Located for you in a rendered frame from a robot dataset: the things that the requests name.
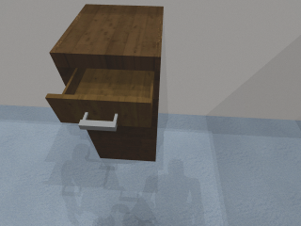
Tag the handle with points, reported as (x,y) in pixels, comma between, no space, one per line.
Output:
(86,124)

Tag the drawer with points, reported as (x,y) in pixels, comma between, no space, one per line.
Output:
(106,92)

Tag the cabinet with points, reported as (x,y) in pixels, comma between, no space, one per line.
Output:
(116,37)

